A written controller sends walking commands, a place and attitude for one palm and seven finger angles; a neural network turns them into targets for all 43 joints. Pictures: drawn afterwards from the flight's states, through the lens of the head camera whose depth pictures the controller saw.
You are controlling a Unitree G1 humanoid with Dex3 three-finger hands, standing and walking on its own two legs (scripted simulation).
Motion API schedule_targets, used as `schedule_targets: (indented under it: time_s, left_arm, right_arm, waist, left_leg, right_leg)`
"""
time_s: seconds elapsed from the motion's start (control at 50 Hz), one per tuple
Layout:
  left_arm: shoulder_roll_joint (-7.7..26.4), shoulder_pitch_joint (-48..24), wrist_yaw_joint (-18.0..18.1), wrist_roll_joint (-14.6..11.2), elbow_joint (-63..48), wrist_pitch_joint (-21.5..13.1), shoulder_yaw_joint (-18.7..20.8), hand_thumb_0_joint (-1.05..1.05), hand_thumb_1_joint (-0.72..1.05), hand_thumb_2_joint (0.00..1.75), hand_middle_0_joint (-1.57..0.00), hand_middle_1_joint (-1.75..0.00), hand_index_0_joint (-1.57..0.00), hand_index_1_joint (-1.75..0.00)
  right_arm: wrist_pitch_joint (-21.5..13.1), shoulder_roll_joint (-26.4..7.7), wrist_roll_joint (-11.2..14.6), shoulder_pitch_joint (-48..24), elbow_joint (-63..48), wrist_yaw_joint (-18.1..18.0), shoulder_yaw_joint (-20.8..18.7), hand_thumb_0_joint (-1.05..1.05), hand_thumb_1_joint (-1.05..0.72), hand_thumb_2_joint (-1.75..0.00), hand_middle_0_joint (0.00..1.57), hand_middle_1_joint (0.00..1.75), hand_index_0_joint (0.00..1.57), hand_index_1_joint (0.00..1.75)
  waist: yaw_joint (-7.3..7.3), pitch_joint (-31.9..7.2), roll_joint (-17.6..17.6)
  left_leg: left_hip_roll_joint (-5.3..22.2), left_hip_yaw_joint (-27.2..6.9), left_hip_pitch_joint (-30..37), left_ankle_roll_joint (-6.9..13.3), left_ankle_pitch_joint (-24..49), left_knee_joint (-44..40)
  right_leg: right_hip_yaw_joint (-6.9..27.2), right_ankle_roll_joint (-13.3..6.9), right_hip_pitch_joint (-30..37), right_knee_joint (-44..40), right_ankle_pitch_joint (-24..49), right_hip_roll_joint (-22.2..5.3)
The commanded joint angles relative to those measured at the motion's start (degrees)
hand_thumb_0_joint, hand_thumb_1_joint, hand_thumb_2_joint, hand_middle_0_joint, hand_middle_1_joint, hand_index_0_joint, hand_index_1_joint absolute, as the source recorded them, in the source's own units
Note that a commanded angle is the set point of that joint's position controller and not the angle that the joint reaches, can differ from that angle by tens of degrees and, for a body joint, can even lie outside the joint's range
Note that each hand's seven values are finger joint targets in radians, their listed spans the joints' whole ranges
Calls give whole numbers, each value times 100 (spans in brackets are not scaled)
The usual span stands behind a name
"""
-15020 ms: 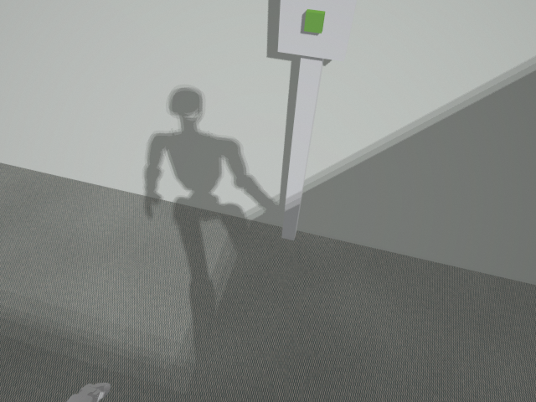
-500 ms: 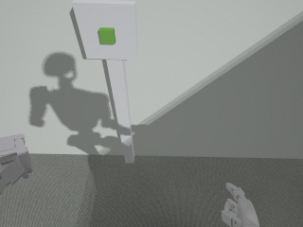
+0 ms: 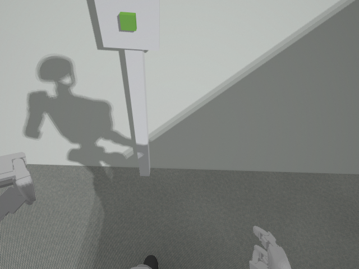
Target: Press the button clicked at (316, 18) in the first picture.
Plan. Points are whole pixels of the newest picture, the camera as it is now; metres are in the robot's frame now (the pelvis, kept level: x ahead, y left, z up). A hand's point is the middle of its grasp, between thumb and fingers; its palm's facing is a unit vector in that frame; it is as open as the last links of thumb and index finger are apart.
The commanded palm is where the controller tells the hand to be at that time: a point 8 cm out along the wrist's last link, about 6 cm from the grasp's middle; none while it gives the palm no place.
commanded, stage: stop stepping back and stand still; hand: left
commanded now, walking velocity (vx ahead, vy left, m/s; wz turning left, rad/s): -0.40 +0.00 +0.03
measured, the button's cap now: (128, 21) +0.72 +0.22 +0.20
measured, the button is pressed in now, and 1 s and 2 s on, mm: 0 0 0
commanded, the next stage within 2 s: let the arm hang, fingers relaxed in 1.14 s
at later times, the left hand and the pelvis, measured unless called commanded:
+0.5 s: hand out of the picture +0.05 +0.22 +0.19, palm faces +0.38 -0.81 -0.45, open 3.1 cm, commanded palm +0.01 +0.26 +0.19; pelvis -0.12 -0.01 +0.01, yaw -1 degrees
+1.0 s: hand out of the picture -0.01 +0.22 +0.17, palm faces +0.45 -0.75 -0.48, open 3.1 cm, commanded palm -0.07 +0.26 +0.19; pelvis -0.18 -0.03 +0.00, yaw +3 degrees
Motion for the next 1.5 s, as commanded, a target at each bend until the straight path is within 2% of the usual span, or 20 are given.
schedule_targets:
  time_s: [0.0,0.1,0.16,0.22,0.32,0.34,0.38,0.48,0.58,0.64,0.66,0.82,0.86,0.88,0.9,1.02,1.2,1.22,1.36,1.48]
  left_arm:
    - [1425,-589,132,-147,-1558,-473,820,0,90,90,-130,-150,-130,-150]
    - [839,47,-40,-62,-844,-122,682,0,90,90,-130,-150,-130,-150]
    - [818,-20,-70,-49,-990,-135,448,0,90,90,-130,-150,-130,-150]
    - [794,26,-45,-104,-884,-82,557,0,90,90,-130,-150,-130,-150]
    - [763,498,44,87,-1001,20,563,0,90,90,-130,-150,-130,-150]
    - [793,427,29,126,-870,37,555,0,90,90,-130,-150,-130,-150]
    - [937,-51,29,132,-1029,30,530,0,90,90,-130,-150,-130,-150]
    - [798,-611,25,197,-479,-70,476,0,90,90,-130,-150,-130,-150]
    - [566,-657,216,238,-361,-51,209,0,90,90,-130,-150,-130,-150]
    - [626,-818,227,254,-1005,-204,325,0,90,90,-130,-150,-130,-150]
    - [828,-817,214,291,-1028,-194,510,0,90,90,-130,-150,-130,-150]
    - [641,-264,90,273,-592,-204,394,0,90,90,-130,-150,-130,-150]
    - [655,-327,77,314,-220,-78,353,0,90,90,-130,-150,-130,-150]
    - [884,-465,64,252,-229,-3,464,0,90,90,-130,-150,-130,-150]
    - [1013,-813,28,180,-305,-108,589,0,90,90,-130,-150,-130,-150]
    - [751,-350,-25,142,-453,-341,537,0,90,90,-130,-150,-130,-150]
    - [643,-60,161,91,-612,-330,511,0,90,90,-130,-150,-130,-150]
    - [14,-638,-727,675,3974,794,-1580,0,90,90,-130,-150,-130,-150]
    - [111,-1659,-902,475,5502,1330,-1672,0,90,90,-104,-122,-104,-122]
    - [-20,-2083,-813,345,7437,1441,-1940,0,90,90,-82,-98,-82,-98]
  right_arm:
    - [-178,-785,29,-807,-660,-206,-278,0,-90,-90,20,30,20,30]
    - [-15,-758,149,-751,-824,-379,-161,0,-90,-90,20,30,20,30]
    - [-220,-1106,176,-359,-823,-253,-398,0,-90,-90,20,30,20,30]
    - [-306,-1005,115,-418,-864,-208,-386,0,-90,-90,20,30,20,30]
    - [-96,-993,136,-691,-1124,-222,-387,0,-90,-90,20,30,20,30]
    - [-19,-972,129,-729,-1145,-222,-416,0,-90,-90,20,30,20,30]
    - [103,-1008,102,-725,-1046,-251,-554,0,-90,-90,20,30,20,30]
    - [22,-871,-41,-541,-739,-347,-373,0,-90,-90,20,30,20,30]
    - [-242,-943,-9,-364,-609,-469,-373,0,-90,-90,20,30,20,30]
    - [-313,-1144,-5,-255,-755,-403,-437,0,-90,-90,20,30,20,30]
    - [-354,-1003,0,-279,-793,-386,-474,0,-90,-90,20,30,20,30]
    - [-276,-993,-1,-440,-579,-293,-449,0,-90,-90,20,30,20,30]
    - [-173,-896,51,-471,-555,-308,-467,0,-90,-90,20,30,20,30]
    - [-124,-868,100,-678,-661,-281,-525,0,-90,-90,20,30,20,30]
    - [-178,-1033,45,-661,-573,-302,-562,0,-90,-90,20,30,20,30]
    - [-170,-818,41,-614,-469,-295,-374,0,-90,-90,20,30,20,30]
    - [-267,-988,91,-480,-770,-355,-467,0,-90,-90,20,30,20,30]
    - [-253,-2200,38,-391,511,348,-707,0,-90,-90,20,30,20,30]
    - [498,-1495,21,-256,258,207,-488,0,-90,-90,20,30,20,30]
    - [668,-1350,-10,-427,966,175,-278,0,-90,-90,20,30,20,30]
  waist:
    - [134,-364,-694]
    - [-136,-428,-188]
    - [-61,-975,1524]
    - [-42,-587,1163]
    - [-43,149,1267]
    - [-39,285,867]
    - [13,490,-1369]
    - [-230,97,-360]
    - [-141,-153,-506]
    - [-178,218,1968]
    - [-228,330,1633]
    - [-8,425,1418]
    - [46,492,-118]
    - [80,472,-1758]
    - [-51,660,-1298]
    - [-149,194,-551]
    - [-1,-66,203]
    - [-339,132,733]
    - [-94,-343,-1279]
    - [17,-14,1035]
  left_leg:
    - [-293,-151,1370,-311,-2410,2893]
    - [-333,73,1196,-103,-765,824]
    - [1265,-1553,3378,558,3695,64]
    - [1365,-2099,2041,621,-162,-934]
    - [484,-901,-690,114,-4150,-1300]
    - [199,-574,-760,37,-4102,-481]
    - [-485,-272,143,-133,-2854,3864]
    - [106,-168,784,17,-1993,3341]
    - [-222,429,1780,246,-2520,327]
    - [1450,-2347,1895,1001,-4075,-1276]
    - [1952,-2808,1515,1320,-3868,-1459]
    - [1021,-816,-184,649,-3775,-583]
    - [241,-142,-772,337,-3473,1678]
    - [-255,-109,-1357,134,-3210,3604]
    - [-153,-453,-1186,59,-2652,4514]
    - [72,-95,224,-57,-1557,3335]
    - [315,-299,1949,284,-1221,-188]
    - [776,-855,1528,384,1005,953]
    - [195,-418,1208,105,-268,1203]
    - [536,-822,1359,216,-59,54]
  right_leg:
    - [1393,-732,-1815,-1429,2925,-2083]
    - [209,-137,-286,497,5654,-1107]
    - [184,282,-1695,2151,93,-148]
    - [350,300,-1289,1991,-664,-122]
    - [-323,89,774,432,-41,18]
    - [5,-65,439,-55,-509,-270]
    - [3263,-967,-2327,-2256,-2955,-2402]
    - [1205,-484,-2431,-1596,-1637,-1579]
    - [811,-236,-1364,-970,-1373,-1304]
    - [-275,312,-2306,2118,-405,-42]
    - [-130,346,-2572,3359,-255,-67]
    - [-590,166,-5,1003,-101,-33]
    - [804,-206,328,-506,-790,-719]
    - [3509,-791,13,-1704,-1665,-2193]
    - [3539,-807,-405,-1818,-410,-2447]
    - [1159,-492,-1098,-1481,575,-1655]
    - [757,50,-589,-508,1095,-1003]
    - [48,136,-1406,814,2915,-1119]
    - [611,-286,-519,150,3201,-1280]
    - [230,31,-188,-51,1732,-745]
